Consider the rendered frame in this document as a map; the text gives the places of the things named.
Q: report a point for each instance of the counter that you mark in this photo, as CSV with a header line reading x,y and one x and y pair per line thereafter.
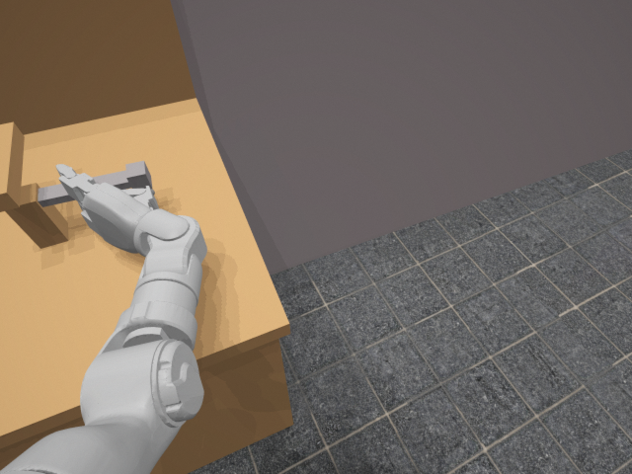
x,y
95,85

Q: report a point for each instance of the robot left upper arm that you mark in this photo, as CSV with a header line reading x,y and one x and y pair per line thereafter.
x,y
134,402

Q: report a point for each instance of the tap lever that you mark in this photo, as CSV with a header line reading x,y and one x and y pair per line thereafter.
x,y
136,176

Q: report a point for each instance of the robot left forearm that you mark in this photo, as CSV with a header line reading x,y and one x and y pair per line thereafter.
x,y
166,295

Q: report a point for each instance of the left robot hand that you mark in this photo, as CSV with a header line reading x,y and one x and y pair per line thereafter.
x,y
109,211

